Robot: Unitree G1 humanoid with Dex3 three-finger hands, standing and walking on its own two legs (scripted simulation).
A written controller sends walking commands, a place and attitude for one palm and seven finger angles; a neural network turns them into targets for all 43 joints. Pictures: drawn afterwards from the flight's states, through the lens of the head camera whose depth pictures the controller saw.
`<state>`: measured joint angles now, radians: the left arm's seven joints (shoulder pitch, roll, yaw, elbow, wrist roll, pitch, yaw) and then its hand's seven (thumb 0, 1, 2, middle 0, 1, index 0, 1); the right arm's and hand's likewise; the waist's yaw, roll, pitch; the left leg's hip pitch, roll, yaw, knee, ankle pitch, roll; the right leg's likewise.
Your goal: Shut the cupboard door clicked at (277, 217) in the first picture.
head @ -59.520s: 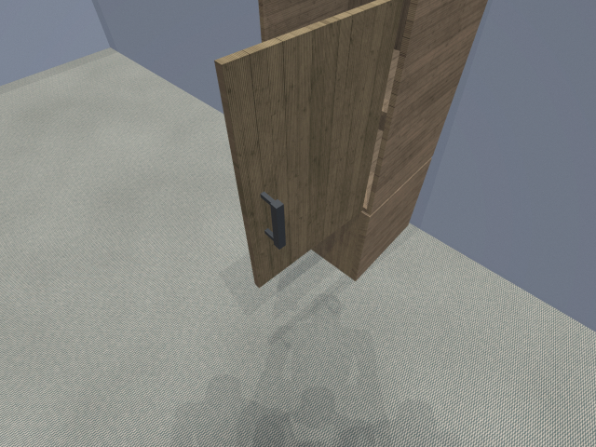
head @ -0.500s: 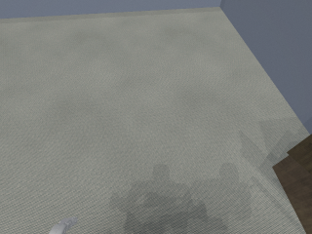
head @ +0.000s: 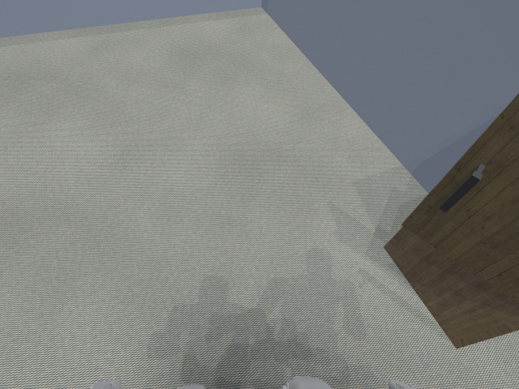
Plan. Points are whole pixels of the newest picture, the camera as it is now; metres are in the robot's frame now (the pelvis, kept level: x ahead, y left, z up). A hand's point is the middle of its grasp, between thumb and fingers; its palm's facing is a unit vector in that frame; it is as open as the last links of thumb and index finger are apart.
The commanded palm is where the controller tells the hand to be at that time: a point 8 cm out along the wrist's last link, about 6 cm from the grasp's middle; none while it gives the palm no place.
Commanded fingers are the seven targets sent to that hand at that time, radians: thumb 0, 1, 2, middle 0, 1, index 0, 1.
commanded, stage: turn to face it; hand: left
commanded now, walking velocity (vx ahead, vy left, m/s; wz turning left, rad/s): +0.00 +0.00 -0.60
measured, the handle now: (462, 188) +0.58 -0.44 -0.08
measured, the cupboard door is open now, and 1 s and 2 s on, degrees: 25 25 25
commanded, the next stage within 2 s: take the last steps up to it in 0.90 s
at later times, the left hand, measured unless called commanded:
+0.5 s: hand (178, 371) +0.16 +0.14 -0.16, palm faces -0.27 -0.93 -0.24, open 7.4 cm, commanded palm none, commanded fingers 0.00 0.90 0.90 -0.20 -0.30 -0.20 -0.30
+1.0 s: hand (217, 325) +0.24 +0.09 -0.16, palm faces -0.51 -0.82 -0.26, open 7.4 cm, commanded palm none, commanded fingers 0.00 0.90 0.90 -0.20 -0.30 -0.20 -0.30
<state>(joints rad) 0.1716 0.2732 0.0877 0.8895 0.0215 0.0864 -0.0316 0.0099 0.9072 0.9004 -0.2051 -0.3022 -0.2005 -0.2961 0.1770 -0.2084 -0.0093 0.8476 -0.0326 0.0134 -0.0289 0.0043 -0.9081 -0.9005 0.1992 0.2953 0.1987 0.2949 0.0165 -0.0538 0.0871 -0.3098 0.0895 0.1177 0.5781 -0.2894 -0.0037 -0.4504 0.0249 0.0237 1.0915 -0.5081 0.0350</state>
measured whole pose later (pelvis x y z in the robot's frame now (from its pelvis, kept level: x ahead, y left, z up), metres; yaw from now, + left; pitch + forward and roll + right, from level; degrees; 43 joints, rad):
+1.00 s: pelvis +0.04 -0.04 -0.01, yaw -31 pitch +1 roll -1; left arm 0.15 0.23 0.05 0.90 0.03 0.04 -0.02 0.01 0.91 0.90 -0.20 -0.30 -0.20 -0.30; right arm 0.25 -0.25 -0.05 0.96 -0.02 0.06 -0.02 0.01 -0.91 -0.90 0.20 0.30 0.20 0.30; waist -0.02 0.04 0.07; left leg -0.36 0.12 0.11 0.80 -0.50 -0.05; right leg -0.26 0.00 -0.03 0.58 -0.35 -0.01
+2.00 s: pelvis +0.16 -0.26 +0.00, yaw -43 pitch +1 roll -3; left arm 0.20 0.16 0.03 1.04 0.02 -0.01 0.03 0.00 0.93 0.90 -0.21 -0.30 -0.20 -0.30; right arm 0.13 -0.18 -0.02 0.99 -0.01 0.01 -0.03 0.00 -0.91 -0.90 0.19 0.29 0.19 0.29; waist 0.00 0.02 0.06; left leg -0.37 0.05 0.07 0.63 -0.21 -0.02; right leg -0.20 0.06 -0.13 0.48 -0.29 -0.05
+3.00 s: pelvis +0.08 -0.26 +0.01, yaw -44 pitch -2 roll +0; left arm 0.28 0.16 0.01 1.12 0.01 0.02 0.02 0.01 0.91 0.90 -0.20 -0.30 -0.20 -0.30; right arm 0.30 -0.12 -0.01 1.13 -0.01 0.02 -0.03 0.00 -0.91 -0.90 0.20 0.30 0.20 0.29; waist 0.01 -0.02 0.03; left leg -0.16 0.02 0.03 0.39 -0.20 -0.01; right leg -0.17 0.02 0.02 0.39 -0.19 -0.01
